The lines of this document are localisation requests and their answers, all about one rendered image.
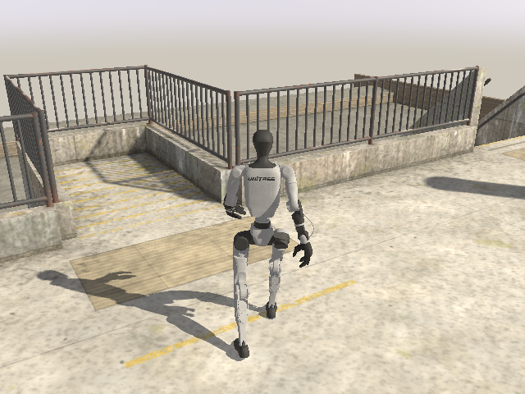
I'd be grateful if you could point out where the right robot upper arm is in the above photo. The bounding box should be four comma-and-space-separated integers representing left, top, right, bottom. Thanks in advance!
280, 165, 299, 212

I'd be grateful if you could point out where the left robot upper arm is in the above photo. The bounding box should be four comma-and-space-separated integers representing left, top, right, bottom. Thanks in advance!
225, 164, 246, 207

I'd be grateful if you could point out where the robot left forearm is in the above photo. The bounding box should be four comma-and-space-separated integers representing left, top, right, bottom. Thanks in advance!
223, 194, 235, 213

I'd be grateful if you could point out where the robot left shin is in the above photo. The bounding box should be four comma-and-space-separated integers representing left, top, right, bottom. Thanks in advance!
234, 285, 249, 346

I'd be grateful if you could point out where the robot right forearm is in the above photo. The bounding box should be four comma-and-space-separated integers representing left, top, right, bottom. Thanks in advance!
291, 199, 310, 244

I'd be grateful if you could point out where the robot left hand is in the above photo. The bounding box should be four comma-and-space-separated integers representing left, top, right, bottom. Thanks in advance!
226, 205, 246, 219

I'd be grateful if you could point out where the robot right foot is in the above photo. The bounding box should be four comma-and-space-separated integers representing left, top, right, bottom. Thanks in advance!
266, 301, 277, 318

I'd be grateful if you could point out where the robot right hand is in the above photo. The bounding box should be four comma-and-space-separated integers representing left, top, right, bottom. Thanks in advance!
293, 242, 313, 268

